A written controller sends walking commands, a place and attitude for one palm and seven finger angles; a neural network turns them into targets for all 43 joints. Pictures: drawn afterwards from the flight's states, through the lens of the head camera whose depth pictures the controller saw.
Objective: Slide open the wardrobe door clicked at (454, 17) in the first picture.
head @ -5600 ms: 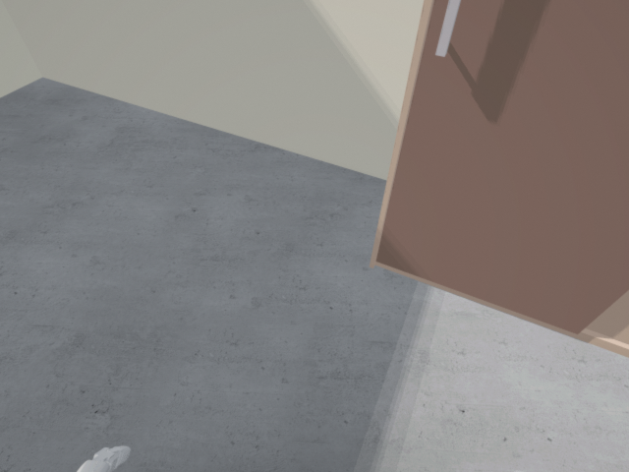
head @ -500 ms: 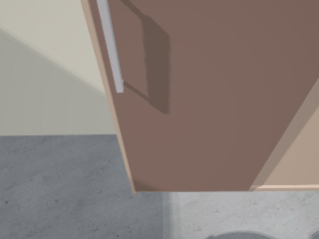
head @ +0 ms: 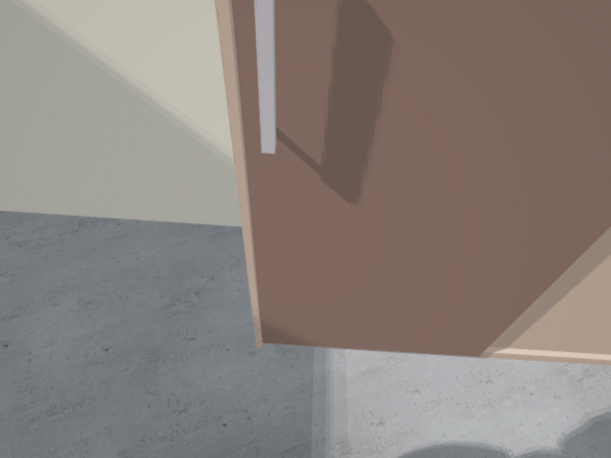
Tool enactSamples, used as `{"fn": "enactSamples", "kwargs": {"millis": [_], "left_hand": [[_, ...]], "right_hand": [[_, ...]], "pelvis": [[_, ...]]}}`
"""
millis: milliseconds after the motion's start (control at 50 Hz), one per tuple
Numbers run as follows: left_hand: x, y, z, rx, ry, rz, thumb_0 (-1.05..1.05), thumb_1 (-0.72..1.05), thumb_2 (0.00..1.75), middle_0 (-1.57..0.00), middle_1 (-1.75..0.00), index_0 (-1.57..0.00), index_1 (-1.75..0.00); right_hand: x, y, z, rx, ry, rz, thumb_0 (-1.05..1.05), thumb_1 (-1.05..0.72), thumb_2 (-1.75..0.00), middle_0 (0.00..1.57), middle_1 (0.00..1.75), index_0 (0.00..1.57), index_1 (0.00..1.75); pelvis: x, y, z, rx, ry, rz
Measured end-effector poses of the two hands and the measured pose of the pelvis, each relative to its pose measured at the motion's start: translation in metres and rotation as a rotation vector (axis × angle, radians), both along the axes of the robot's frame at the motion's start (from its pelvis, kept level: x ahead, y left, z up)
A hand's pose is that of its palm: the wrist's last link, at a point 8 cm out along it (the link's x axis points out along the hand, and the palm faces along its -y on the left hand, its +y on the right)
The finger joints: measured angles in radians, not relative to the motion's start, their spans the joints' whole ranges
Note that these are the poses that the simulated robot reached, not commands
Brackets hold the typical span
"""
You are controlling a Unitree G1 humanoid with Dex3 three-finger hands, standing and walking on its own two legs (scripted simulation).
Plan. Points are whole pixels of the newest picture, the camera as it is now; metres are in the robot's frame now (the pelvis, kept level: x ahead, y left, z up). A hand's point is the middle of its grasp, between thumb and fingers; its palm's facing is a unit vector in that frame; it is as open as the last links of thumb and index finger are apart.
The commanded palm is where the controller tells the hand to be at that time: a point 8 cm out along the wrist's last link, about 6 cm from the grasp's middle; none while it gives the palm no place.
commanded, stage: come to a stop and stand still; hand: left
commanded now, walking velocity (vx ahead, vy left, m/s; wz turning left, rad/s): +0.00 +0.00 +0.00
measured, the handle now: (267, 42) +0.55 +0.11 +0.27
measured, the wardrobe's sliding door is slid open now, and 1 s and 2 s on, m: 0.00 0.00 0.00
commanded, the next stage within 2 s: look again from close up in 0.14 s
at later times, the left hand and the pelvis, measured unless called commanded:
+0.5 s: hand out of the picture +0.00 +0.18 -0.17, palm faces +0.00 -0.96 -0.26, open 7.4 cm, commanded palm none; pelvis -0.03 -0.01 -0.01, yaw +0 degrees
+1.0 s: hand out of the picture -0.04 +0.14 -0.18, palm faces +0.02 -0.98 -0.19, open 7.4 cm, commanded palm none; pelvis -0.03 -0.04 +0.00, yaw +0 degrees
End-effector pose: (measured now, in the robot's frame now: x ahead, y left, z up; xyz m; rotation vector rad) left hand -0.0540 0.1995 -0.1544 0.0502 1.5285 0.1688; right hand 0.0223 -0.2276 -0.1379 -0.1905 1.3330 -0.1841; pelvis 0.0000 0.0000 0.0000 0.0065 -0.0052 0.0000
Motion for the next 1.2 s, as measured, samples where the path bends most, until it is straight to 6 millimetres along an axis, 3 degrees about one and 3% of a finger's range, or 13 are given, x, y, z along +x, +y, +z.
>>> {"fn": "enactSamples", "kwargs": {"millis": [140, 280, 480, 780, 960, 1200], "left_hand": [[0.047, 0.022, 0.007, 0.058, -0.108, -0.059, 0.01, 0.91, 0.9, -0.2, -0.3, -0.19, -0.3], [0.063, 0.032, 0.016, 0.111, -0.172, -0.102, 0.01, 0.92, 0.9, -0.2, -0.3, -0.19, -0.3], [0.051, 0.031, 0.019, 0.134, -0.206, -0.124, 0.01, 0.91, 0.9, -0.2, -0.3, -0.19, -0.3], [0.013, -0.002, 0.013, 0.077, -0.136, -0.098, 0.01, 0.91, 0.89, -0.2, -0.3, -0.2, -0.3], [0.007, -0.014, 0.009, 0.056, -0.115, -0.079, 0.01, 0.91, 0.89, -0.2, -0.3, -0.2, -0.3], [0.021, -0.01, 0.011, 0.07, -0.133, -0.081, 0.01, 0.91, 0.89, -0.2, -0.3, -0.2, -0.3]], "right_hand": [[-0.009, 0.002, -0.002, 0.017, 0.009, -0.019, 0.01, -0.95, -0.89, 0.2, 0.3, 0.2, 0.3], [-0.035, 0.003, -0.007, 0.057, 0.055, -0.028, 0.01, -0.94, -0.89, 0.2, 0.3, 0.2, 0.3], [-0.058, 0.004, -0.022, 0.105, 0.035, -0.005, 0.01, -0.92, -0.9, 0.2, 0.3, 0.2, 0.3], [-0.067, -0.017, -0.014, 0.091, 0.048, 0.0, 0.01, -0.91, -0.9, 0.2, 0.3, 0.2, 0.3], [-0.057, -0.028, -0.009, 0.067, 0.048, 0.004, 0.0, -0.91, -0.9, 0.2, 0.3, 0.2, 0.3], [-0.036, -0.035, -0.007, 0.052, 0.018, 0.016, 0.01, -0.92, -0.9, 0.2, 0.3, 0.2, 0.3]], "pelvis": [[-0.003, 0.002, 0.003, 0.001, -0.006, 0.0], [-0.012, -0.001, 0.003, -0.007, 0.0, 0.003], [-0.032, -0.005, -0.005, -0.001, -0.02, 0.009], [-0.04, -0.026, -0.002, 0.008, -0.007, 0.003], [-0.036, -0.034, -0.001, 0.005, -0.004, 0.005], [-0.03, -0.037, 0.0, 0.003, 0.001, 0.005]]}}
